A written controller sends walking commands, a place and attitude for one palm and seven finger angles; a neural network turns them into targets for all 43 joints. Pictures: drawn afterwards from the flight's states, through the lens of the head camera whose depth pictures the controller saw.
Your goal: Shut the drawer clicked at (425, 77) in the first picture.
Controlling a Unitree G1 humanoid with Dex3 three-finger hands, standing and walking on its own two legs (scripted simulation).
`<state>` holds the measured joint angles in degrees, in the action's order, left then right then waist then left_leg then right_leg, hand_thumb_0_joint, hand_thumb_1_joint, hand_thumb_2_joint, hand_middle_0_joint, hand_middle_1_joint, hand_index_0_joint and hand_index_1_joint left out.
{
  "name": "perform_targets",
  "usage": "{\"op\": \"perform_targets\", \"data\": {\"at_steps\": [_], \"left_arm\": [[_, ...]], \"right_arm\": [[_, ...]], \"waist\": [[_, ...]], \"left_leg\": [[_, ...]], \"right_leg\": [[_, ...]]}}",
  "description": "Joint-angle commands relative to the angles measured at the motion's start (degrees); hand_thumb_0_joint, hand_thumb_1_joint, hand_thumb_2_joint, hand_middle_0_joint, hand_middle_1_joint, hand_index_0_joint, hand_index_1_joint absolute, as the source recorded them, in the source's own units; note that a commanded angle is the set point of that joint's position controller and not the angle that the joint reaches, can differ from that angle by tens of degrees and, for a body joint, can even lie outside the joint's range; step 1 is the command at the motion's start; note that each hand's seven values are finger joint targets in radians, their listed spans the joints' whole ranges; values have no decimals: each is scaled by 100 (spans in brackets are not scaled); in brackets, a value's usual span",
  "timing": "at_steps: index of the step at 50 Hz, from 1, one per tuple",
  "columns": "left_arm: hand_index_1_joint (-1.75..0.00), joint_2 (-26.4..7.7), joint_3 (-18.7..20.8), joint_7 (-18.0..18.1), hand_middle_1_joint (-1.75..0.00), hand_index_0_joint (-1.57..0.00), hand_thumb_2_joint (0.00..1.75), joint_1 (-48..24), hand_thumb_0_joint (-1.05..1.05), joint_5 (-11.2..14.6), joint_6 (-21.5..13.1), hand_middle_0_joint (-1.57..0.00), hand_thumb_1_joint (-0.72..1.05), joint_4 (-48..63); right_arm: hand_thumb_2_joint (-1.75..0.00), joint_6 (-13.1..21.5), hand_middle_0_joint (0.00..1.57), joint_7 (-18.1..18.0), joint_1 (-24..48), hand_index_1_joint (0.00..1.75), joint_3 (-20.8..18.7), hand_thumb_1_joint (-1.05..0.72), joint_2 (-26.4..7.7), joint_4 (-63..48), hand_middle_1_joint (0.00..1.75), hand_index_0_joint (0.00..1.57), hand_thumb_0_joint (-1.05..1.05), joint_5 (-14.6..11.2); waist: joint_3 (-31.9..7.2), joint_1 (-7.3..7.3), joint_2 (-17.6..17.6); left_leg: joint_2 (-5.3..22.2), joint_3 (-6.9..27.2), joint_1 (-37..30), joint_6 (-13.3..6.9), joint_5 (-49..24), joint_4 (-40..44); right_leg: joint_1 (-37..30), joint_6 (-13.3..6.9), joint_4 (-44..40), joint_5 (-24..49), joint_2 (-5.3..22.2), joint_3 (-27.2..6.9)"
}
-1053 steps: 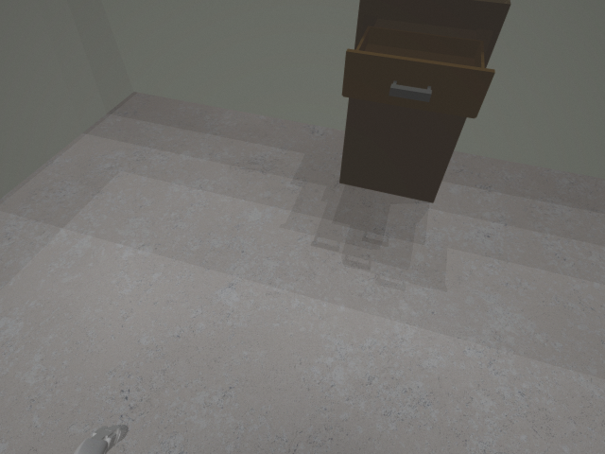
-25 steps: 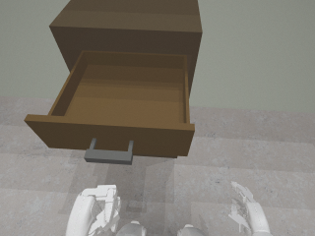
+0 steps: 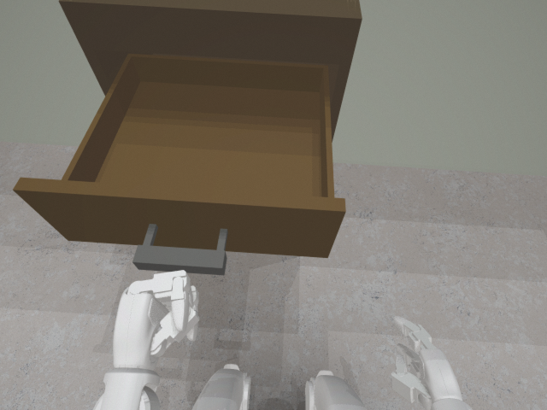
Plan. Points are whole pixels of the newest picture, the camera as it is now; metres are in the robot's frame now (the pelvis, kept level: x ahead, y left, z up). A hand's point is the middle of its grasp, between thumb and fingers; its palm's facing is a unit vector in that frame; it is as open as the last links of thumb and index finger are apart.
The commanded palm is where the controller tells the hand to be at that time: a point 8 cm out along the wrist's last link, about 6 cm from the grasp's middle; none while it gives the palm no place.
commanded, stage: bring the fist close to the handle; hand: left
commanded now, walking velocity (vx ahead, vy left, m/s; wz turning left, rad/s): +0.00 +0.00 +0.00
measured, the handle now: (184, 246) +0.33 +0.14 +0.05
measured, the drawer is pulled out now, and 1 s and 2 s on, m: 0.30 0.29 0.16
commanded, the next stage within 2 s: push the drawer shut in 0.38 s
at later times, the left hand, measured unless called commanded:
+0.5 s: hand (217, 335) +0.22 +0.08 +0.04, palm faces -0.11 -0.99 +0.01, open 3.3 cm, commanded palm +0.21 +0.15 +0.05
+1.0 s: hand (205, 298) +0.26 +0.10 +0.05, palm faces -0.08 -1.00 -0.01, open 2.8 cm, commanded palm +0.26 +0.15 +0.05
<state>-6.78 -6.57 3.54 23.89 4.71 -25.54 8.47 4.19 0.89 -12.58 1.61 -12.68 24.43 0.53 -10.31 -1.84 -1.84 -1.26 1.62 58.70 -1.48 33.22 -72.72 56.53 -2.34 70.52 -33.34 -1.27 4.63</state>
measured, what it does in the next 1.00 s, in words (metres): stands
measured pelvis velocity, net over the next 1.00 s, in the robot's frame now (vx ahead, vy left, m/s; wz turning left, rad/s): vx -0.01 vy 0.00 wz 0.01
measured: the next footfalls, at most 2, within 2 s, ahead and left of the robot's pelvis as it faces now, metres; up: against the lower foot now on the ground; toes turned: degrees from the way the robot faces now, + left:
none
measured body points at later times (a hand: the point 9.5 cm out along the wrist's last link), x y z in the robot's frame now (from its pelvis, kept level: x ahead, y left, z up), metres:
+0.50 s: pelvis +0.00 +0.00 +0.00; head +0.09 +0.00 +0.44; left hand +0.22 +0.14 +0.04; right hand +0.19 -0.22 -0.08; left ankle +0.01 +0.10 -0.63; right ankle +0.01 -0.10 -0.63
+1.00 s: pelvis -0.01 +0.00 +0.00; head +0.07 +0.01 +0.44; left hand +0.26 +0.15 +0.05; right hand +0.16 -0.23 -0.09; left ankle +0.01 +0.10 -0.63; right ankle +0.01 -0.10 -0.63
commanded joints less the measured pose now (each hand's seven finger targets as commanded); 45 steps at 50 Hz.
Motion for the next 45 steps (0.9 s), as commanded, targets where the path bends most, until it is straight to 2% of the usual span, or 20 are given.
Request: {"op": "perform_targets", "data": {"at_steps": [1, 4, 7, 10, 13, 15, 17, 19, 22, 24, 25, 27, 30, 32, 35, 37, 39, 40, 42, 45], "left_arm": [[-160, -43, -369, -447, -160, -140, 90, 129, 0, -137, -69, -140, 90, 586], [-160, -310, -84, -480, -160, -140, 90, 399, 0, -88, 229, -140, 90, 1057], [-160, -517, 304, -170, -160, -140, 90, 65, 0, 34, 149, -140, 90, 1532], [-160, -131, 80, 90, -160, -140, 90, -40, 0, 81, -185, -140, 90, 1468], [-160, 130, -314, 57, -160, -140, 90, 102, 0, -39, -425, -140, 90, 1168], [-160, 267, -627, -146, -160, -140, 90, 358, 0, -136, -380, -140, 90, 931], [-160, 198, -701, -321, -160, -140, 90, 523, 0, -203, -206, -140, 90, 807], [-160, -38, -538, -398, -160, -140, 90, 568, 0, -234, -58, -140, 90, 992], [-160, -500, 48, -180, -160, -140, 90, 215, 0, -215, -29, -140, 90, 1313], [-160, -373, 116, 15, -160, -140, 90, 59, 0, -141, -172, -140, 90, 1494], [-160, -299, 130, 101, -160, -140, 90, -28, 0, -86, -257, -140, 90, 1497], [-160, -247, 133, 196, -160, -140, 90, -451, 0, -28, -390, -140, 90, 1362], [-160, -42, -221, 39, -160, -140, 90, -827, 0, -58, -458, -140, 90, 980], [-160, 6, -407, -184, -160, -140, 90, -774, 0, -103, -316, -140, 90, 721], [-160, -261, -202, -435, -160, -140, 90, -720, 0, -87, 70, -140, 90, 462], [-160, -397, -10, -428, -160, -140, 90, -866, 0, -57, 287, -140, 90, 453], [-160, -248, -65, -348, -160, -140, 90, -1261, 0, -9, 345, -140, 90, 563], [-160, -317, 82, -285, -160, -140, 90, -1357, 0, 32, 344, -140, 90, 487], [-160, -306, 125, -183, -160, -140, 90, -1743, 0, 59, 275, -140, 90, 350], [-160, -211, 64, -116, -160, -140, 90, -2243, 0, 53, 105, -140, 90, 129]], "right_arm": [[-90, 220, 20, -35, 168, 30, -342, -90, -748, -909, 30, 20, 0, -80], [-90, 82, 20, -59, 133, 30, -355, -90, -714, -1120, 30, 20, 0, -125], [-90, 43, 20, -128, 131, 30, -326, -90, -631, -1086, 30, 20, 0, -96], [-90, 126, 20, -98, 158, 30, -293, -90, -551, -944, 30, 20, 0, -55], [-90, 208, 20, -31, 158, 30, -306, -90, -588, -849, 30, 20, 0, -21], [-90, 200, 20, 8, 148, 30, -327, -90, -650, -906, 30, 20, 0, -41], [-90, 159, 20, 5, 126, 30, -351, -90, -682, -971, 30, 20, 0, -65], [-90, 83, 20, -17, 144, 30, -359, -90, -699, -1107, 30, 20, 0, -88], [-90, 3, 20, -88, 178, 30, -329, -90, -651, -1095, 30, 20, 0, -60], [-90, 9, 20, -93, 216, 30, -306, -90, -564, -1084, 30, 20, 0, -52], [-90, 34, 20, -91, 224, 30, -295, -90, -549, -1051, 30, 20, 0, -41], [-90, 80, 20, -96, 236, 30, -277, -90, -559, -911, 30, 20, 0, -26], [-90, 155, 20, -78, 258, 30, -271, -90, -636, -768, 30, 20, 0, -24], [-90, 155, 20, -75, 215, 30, -281, -90, -699, -775, 30, 20, 0, -41], [-90, 59, 20, -103, 155, 30, -306, -90, -775, -852, 30, 20, 0, -105], [-90, -5, 20, -134, 141, 30, -297, -90, -788, -892, 30, 20, 0, -116], [-90, -32, 20, -147, 134, 30, -288, -90, -751, -866, 30, 20, 0, -118], [-90, -29, 20, -163, 119, 30, -283, -90, -758, -820, 30, 20, 0, -122], [-90, -13, 20, -190, 142, 30, -266, -90, -764, -715, 30, 20, 0, -104], [-90, 31, 20, -175, 169, 30, -259, -90, -768, -565, 30, 20, 0, -80]], "waist": [[-1313, -120, 279], [-1803, 83, 204], [-1785, 87, 185], [-1373, -38, 173], [-1235, -170, 216], [-1220, -198, 258], [-1208, -191, 291], [-1324, -102, 275], [-1469, 14, 170], [-1515, 43, 141], [-1472, 23, 139], [-1341, -133, 263], [-1184, -280, 138], [-1288, -296, 120], [-1426, -201, 242], [-1521, -145, 206], [-1461, -224, 215], [-1342, -227, 298], [-1137, -325, 363], [-1111, -367, 292]], "left_leg": [[93, 157, -827, -10, -1409, 978], [62, 93, -1109, -29, -1863, 1112], [85, 89, -1227, -10, -2098, 1108], [100, 114, -1151, 16, -1969, 1047], [121, 166, -1066, 23, -1868, 969], [130, 196, -1046, 17, -1764, 996], [120, 184, -1014, -5, -1699, 1012], [89, 146, -1008, -18, -1589, 1054], [76, 113, -989, -13, -1683, 1031], [64, 100, -1066, 0, -1749, 1024], [67, 105, -1056, 10, -1755, 1004], [79, 108, -896, -2, -1579, 889], [94, 161, -800, 3, -1276, 854], [101, 167, -867, -22, -1309, 895], [77, 120, -883, -41, -1333, 992], [75, 119, -948, -52, -1479, 1045], [76, 109, -1018, -53, -1478, 1063], [83, 116, -947, -46, -1417, 1059], [98, 141, -853, -55, -1280, 1017], [93, 165, -816, -47, -1068, 996]], "right_leg": [[-984, 29, -1085, 1426, 107, -363], [-1517, 30, -1096, 1983, 126, -390], [-1541, 35, -1064, 2232, 89, -347], [-1176, 42, -1055, 2034, 61, -279], [-908, 43, -989, 1865, 62, -243], [-845, 39, -985, 1721, 83, -221], [-919, 41, -1037, 1711, 99, -280], [-1076, 39, -1084, 1652, 118, -337], [-1175, 20, -1011, 1727, 90, -363], [-1183, 11, -987, 1752, 79, -342], [-1130, 15, -986, 1751, 67, -334], [-1003, 44, -1052, 1596, 55, -377], [-739, 42, -1084, 1220, 73, -366], [-800, 34, -1125, 1244, 89, -385], [-1134, 51, -1249, 1384, 118, -443], [-1239, 51, -1230, 1534, 101, -416], [-1188, 76, -1265, 1550, 116, -372], [-1152, 76, -1289, 1465, 107, -364], [-959, 76, -1322, 1249, 90, -345], [-762, 67, -1313, 934, 98, -335]]}}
